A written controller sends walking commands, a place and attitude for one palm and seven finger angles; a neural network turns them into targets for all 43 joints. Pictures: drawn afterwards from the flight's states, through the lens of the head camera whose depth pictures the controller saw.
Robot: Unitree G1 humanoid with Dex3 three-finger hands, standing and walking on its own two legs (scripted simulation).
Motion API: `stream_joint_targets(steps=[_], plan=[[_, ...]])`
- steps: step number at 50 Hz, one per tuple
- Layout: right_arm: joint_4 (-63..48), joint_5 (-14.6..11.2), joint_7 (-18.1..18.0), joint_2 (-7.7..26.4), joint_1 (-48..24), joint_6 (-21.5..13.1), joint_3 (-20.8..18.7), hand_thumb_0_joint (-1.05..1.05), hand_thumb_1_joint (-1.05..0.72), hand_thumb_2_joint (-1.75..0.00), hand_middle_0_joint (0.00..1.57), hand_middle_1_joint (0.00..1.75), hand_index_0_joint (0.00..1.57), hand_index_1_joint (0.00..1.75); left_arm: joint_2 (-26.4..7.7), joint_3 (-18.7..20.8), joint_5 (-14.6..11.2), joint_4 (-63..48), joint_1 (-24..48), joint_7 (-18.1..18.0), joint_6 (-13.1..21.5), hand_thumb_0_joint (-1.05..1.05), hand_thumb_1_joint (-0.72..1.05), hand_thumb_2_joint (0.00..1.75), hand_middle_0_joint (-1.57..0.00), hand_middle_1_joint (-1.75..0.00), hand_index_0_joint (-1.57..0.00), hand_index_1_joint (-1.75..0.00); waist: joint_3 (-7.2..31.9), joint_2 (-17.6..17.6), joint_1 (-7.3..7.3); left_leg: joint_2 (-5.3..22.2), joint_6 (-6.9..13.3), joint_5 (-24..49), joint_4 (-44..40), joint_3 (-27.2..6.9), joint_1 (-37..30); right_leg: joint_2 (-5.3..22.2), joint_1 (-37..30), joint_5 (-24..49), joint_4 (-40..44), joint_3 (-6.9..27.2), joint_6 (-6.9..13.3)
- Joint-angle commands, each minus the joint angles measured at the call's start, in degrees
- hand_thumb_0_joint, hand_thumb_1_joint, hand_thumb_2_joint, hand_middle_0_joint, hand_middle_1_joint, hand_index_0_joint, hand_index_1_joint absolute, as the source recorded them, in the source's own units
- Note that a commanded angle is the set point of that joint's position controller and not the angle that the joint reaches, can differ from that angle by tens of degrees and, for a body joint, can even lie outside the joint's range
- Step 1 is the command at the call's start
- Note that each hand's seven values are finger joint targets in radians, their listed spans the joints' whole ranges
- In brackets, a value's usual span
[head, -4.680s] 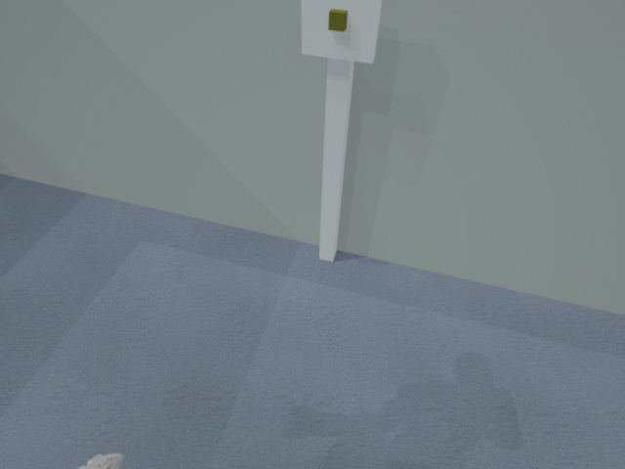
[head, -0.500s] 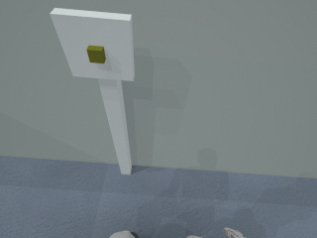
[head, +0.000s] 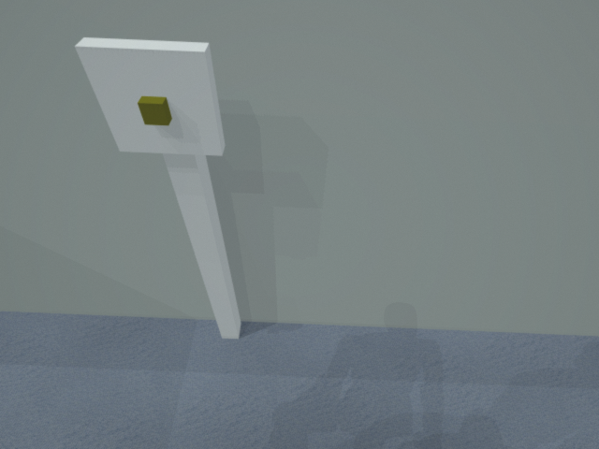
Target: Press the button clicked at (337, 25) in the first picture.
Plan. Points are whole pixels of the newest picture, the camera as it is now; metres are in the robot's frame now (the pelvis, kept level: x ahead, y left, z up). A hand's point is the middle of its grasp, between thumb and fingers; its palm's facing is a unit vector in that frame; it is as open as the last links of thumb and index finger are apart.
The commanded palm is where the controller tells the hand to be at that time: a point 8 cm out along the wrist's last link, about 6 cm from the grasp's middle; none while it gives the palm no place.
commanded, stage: come to a stop and stand still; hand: left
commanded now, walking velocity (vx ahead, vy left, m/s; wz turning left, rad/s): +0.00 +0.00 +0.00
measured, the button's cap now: (156, 109) +0.55 +0.26 +0.16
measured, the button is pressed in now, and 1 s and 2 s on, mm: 0 0 0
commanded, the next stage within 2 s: look again from close up in 0.24 s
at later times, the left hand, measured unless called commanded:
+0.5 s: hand out of the picture -0.03 +0.18 -0.18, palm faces +0.02 -0.98 -0.18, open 7.4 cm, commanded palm none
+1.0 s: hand out of the picture +0.01 +0.19 -0.17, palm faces +0.01 -0.98 -0.21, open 7.4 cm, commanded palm none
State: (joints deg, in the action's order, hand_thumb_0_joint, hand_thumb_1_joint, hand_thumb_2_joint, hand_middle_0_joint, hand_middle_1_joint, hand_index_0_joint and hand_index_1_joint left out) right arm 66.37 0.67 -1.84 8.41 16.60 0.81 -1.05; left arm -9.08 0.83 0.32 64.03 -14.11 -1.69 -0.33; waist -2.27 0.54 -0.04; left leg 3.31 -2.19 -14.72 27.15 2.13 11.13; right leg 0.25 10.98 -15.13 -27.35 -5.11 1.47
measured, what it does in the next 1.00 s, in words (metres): stands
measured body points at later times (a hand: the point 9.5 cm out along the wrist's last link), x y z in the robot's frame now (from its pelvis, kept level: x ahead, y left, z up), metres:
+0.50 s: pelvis -0.02 +0.02 -0.01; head -0.01 +0.01 +0.44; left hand -0.03 +0.23 -0.16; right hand -0.03 -0.20 -0.17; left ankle +0.00 +0.14 -0.74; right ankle +0.00 -0.10 -0.74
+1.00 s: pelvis +0.01 +0.02 +0.00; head +0.02 +0.01 +0.45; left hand +0.01 +0.24 -0.15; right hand +0.01 -0.20 -0.17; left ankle +0.00 +0.14 -0.74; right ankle +0.00 -0.10 -0.74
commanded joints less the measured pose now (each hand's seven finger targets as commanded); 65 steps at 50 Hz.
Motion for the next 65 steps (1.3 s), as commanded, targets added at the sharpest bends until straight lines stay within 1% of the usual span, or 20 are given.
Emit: stream_joint_targets(steps=[1, 6, 16, 17, 18, 19, 20, 21, 23, 25, 28, 32, 41, 48, 51, 56, 59, 61, 64, 65], plan=[[-1.77, -0.1, -0.45, 4.66, 0.77, -1.42, -0.39, 0.0, -0.9, -0.9, 0.2, 0.3, 0.2, 0.3, -5.05, 0.82, -0.12, -0.29, -3.99, -0.08, 0.71, 0.0, 0.9, 0.9, -0.2, -0.3, -0.2, -0.3, -0.89, -4.19, 1.13, 4.36, 2.23, 7.63, -7.94, -3.77, 1.65, 5.92, -1.86, 6.94, 7.49, 6.11, -0.43], [-1.34, 0.18, -0.18, 3.59, 2.89, -0.79, -0.5, 0.0, -0.9, -0.9, 0.2, 0.3, 0.2, 0.3, -4.88, 0.76, 0.08, 0.02, -4.23, -0.05, 0.63, 0.0, 0.9, 0.9, -0.2, -0.3, -0.2, -0.3, -3.5, -0.2, 0.39, 2.69, 2.14, 0.05, -8.77, -2.4, 1.86, 6.18, 1.89, -2.95, 11.36, 7.72, -0.29], [-1.25, 0.17, -0.11, 2.72, 4.88, -1.1, -0.42, 0.0, -0.9, -0.9, 0.2, 0.3, 0.2, 0.3, -3.66, 0.83, 0.27, 0.04, -6.23, -0.19, 1.14, 0.0, 0.9, 0.9, -0.2, -0.3, -0.2, -0.3, -3.33, 0.62, -0.12, 2.16, 2.3, 1.02, -7.8, -1.9, 1.31, 6.15, 4.11, -4.19, 11.7, 8.38, -0.04], [-5.39, -0.01, 0.76, 4.84, -2.63, -2.06, -0.29, 0.0, -0.9, -0.9, 0.2, 0.3, 0.2, 0.3, -5.25, 0.15, 1.22, 0.99, -10.81, -2.4, 2.55, 0.0, 0.9, 0.9, -0.2, -0.3, -0.2, -0.3, -5.78, 1.84, 2.98, 1.63, 0.39, -0.82, 5.28, 0.18, 7.24, 10.01, 3.21, 17.15, 9.83, 11.4, -1.53], [-7.2, -0.06, 1.04, 1.43, 1.91, -1.29, -0.12, 0.0, -0.9, -0.9, 0.2, 0.3, 0.2, 0.3, -7.92, 0.47, 1.02, -1.84, -7.8, -1.95, 3.27, 0.0, 0.9, 0.9, -0.2, -0.3, -0.2, -0.3, 0.48, 2.45, -1.41, 0.11, 1.23, -6.23, 7.25, -1.02, 4.71, 13.4, 3.64, 6.06, 11.57, 13.85, 1.94], [-6.55, 0.06, 1.26, 1.9, 4.58, -1.23, -0.1, 0.0, -0.9, -0.9, 0.2, 0.3, 0.2, 0.3, -7.64, 0.65, 0.95, -3.25, -5.0, -1.57, 3.32, 0.0, 0.9, 0.9, -0.2, -0.3, -0.2, -0.3, 2.22, 1.97, -2.35, 0.2, 1.66, -4.71, 6.93, -0.49, 2.02, 11.97, 6.59, -6.64, 11.87, 11.79, 3.6], [-6.42, 0.13, 1.4, 2.04, 6.69, -1.57, 0.03, 0.0, -0.9, -0.9, 0.2, 0.3, 0.2, 0.3, -6.9, 0.65, 0.84, -4.08, -4.1, -1.44, 3.36, 0.0, 0.9, 0.9, -0.2, -0.3, -0.2, -0.3, 2.52, -0.21, -3.27, 0.01, 2.02, -1.13, 4.14, -0.98, 0.46, 10.21, 8.25, -8.16, 9.77, 10.28, 3.74], [-6.66, 0.38, 1.48, 2.25, 7.55, -1.92, 0.04, 0.0, -0.9, -0.9, 0.2, 0.3, 0.2, 0.3, -6.63, 0.79, 0.83, -4.63, -3.25, -1.22, 3.13, 0.0, 0.9, 0.9, -0.2, -0.3, -0.2, -0.3, 2.12, -4.22, -3.02, 0.36, 2.17, 0.17, 2.16, -1.44, 0.42, 8.76, 8.94, -8.21, 6.77, 7.74, 3.1], [-7.79, 0.44, 1.11, 3.44, 6.51, -2.31, 0.21, 0.0, -0.9, -0.9, 0.2, 0.3, 0.2, 0.3, -4.75, 0.42, 0.62, -4.65, -4.57, -0.96, 2.27, 0.0, 0.9, 0.9, -0.2, -0.3, -0.2, -0.3, -1.36, -7.8, -1.47, 2.65, 3.55, -0.82, -3.2, -5.44, 6.61, 5.15, 7.19, -8.17, 3.57, 5.84, 1.57], [-8.86, 0.23, 0.77, 4.26, 4.91, -2.34, 0.33, 0.0, -0.9, -0.9, 0.2, 0.3, 0.2, 0.3, -3.68, 0.01, 0.58, -4.18, -6.48, -0.72, 1.97, 0.0, 0.9, 0.9, -0.2, -0.3, -0.2, -0.3, -2.9, -5.22, -0.08, 3.13, 4.44, -3.95, -6.12, -7.19, 9.87, 4.2, 4.08, -5.09, 2.61, 5.11, 1.04], [-8.95, 0.25, 0.66, 5.18, 5.16, -2.53, 0.39, 0.0, -0.9, -0.9, 0.2, 0.3, 0.2, 0.3, -3.6, -0.16, 0.56, -3.94, -6.57, -0.51, 1.85, 0.0, 0.9, 0.9, -0.2, -0.3, -0.2, -0.3, -3.12, -1.43, 0.25, 3.03, 4.65, -3.94, -7.57, -7.41, 9.87, 4.39, 2.27, -2.69, 2.44, 4.74, 0.63], [-8.17, 0.31, 0.69, 5.43, 4.81, -2.42, 0.63, 0.0, -0.9, -0.9, 0.2, 0.3, 0.2, 0.3, -4.2, -0.22, 0.52, -4.04, -6.31, -0.44, 1.69, 0.0, 0.9, 0.9, -0.2, -0.3, -0.2, -0.3, -4.54, -1.64, 0.38, 2.5, 4.58, -4.29, -8.63, -7.06, 9.23, 4.7, 2.38, -1.75, 3.14, 5.09, 0.51], [-6.54, 0.18, 0.6, 5.71, 4.56, -2.73, 0.93, 0.0, -0.9, -0.9, 0.2, 0.3, 0.2, 0.3, -5.32, 0.05, 0.38, -3.87, -5.28, -0.36, 1.97, 0.0, 0.9, 0.9, -0.2, -0.3, -0.2, -0.3, -0.48, 0.31, 0.09, 1.96, 4.24, 6.54, -6.06, -4.71, 3.56, 5.92, -0.09, 4.77, 3.49, 5.24, 0.38], [-5.0, 0.05, 0.33, 5.55, 3.23, -2.66, 1.02, 0.0, -0.9, -0.9, 0.2, 0.3, 0.2, 0.3, -5.55, 0.01, 0.34, -2.8, -5.2, -0.44, 2.05, 0.0, 0.9, 0.9, -0.2, -0.3, -0.2, -0.3, -0.36, -1.1, 0.13, 2.12, 3.8, 10.5, -5.19, -3.63, 1.05, 6.36, -0.79, 9.91, 3.71, 5.62, 0.49], [-4.55, 0.31, 0.57, 5.53, 3.4, -2.11, 0.99, 0.0, -0.9, -0.9, 0.2, 0.3, 0.2, 0.3, -5.86, 0.33, 0.76, -2.45, -5.8, -0.28, 1.81, 0.0, 0.9, 0.9, -0.2, -0.3, -0.2, -0.3, -1.52, 0.29, 0.38, 0.84, 4.0, 0.63, -3.72, -2.56, 2.85, 6.39, -0.44, -1.19, 4.22, 6.58, 1.41], [-5.93, 0.69, 1.12, 4.3, 2.74, -1.58, 0.72, 0.0, -0.9, -0.9, 0.2, 0.3, 0.2, 0.3, -8.12, 1.64, 0.89, -2.76, -7.74, 0.03, 1.67, 0.0, 0.9, 0.9, -0.2, -0.3, -0.2, -0.3, -5.88, 5.02, 0.85, -2.18, 3.3, -6.95, 2.97, 1.25, 8.63, 10.86, 1.42, -13.12, 9.88, 13.11, 4.78], [-5.87, 0.64, 1.11, 3.83, 3.76, -2.28, 0.65, 0.0, -0.9, -0.9, 0.2, 0.3, 0.2, 0.3, -8.39, 2.31, 0.94, -3.24, -7.74, 0.08, 1.94, 0.0, 0.9, 0.9, -0.2, -0.3, -0.2, -0.3, -4.92, 4.19, 0.27, -1.94, 3.42, -3.96, 3.42, 1.88, 6.5, 11.89, 1.49, -5.64, 7.77, 12.3, 5.63], [-5.11, 0.49, 1.06, 4.61, 5.6, -2.87, 0.56, 0.0, -0.9, -0.9, 0.2, 0.3, 0.2, 0.3, -7.41, 2.33, 1.0, -3.64, -6.69, 0.28, 1.96, 0.0, 0.9, 0.9, -0.2, -0.3, -0.2, -0.3, -3.55, -0.14, -0.36, -0.89, 4.27, 2.86, -0.03, 0.04, 2.27, 8.1, 1.88, -0.43, 1.98, 7.26, 4.02], [-3.52, 0.54, 0.21, 8.24, 9.56, -3.31, 0.02, 0.0, -0.9, -0.9, 0.2, 0.3, 0.2, 0.3, -3.64, 1.48, 1.18, -4.07, -5.53, 0.27, 2.03, 0.0, 0.9, 0.9, -0.2, -0.3, -0.2, -0.3, -1.23, -11.63, -0.98, 7.08, 9.26, 24.69, -3.18, -8.68, -5.11, 1.44, 6.97, -2.12, -11.46, -1.97, 1.27], [-3.39, 0.49, -0.26, 8.1, 9.63, -3.3, 0.14, 0.0, -0.9, -0.9, 0.2, 0.3, 0.2, 0.3, -2.53, 1.03, 1.04, -4.14, -4.84, 0.04, 2.05, 0.0, 0.9, 0.9, -0.2, -0.3, -0.2, -0.3, -1.63, -11.99, -0.71, 8.9, 10.91, 35.76, -3.21, -10.6, -6.98, 0.88, 9.13, -7.16, -12.62, -1.81, 0.86]])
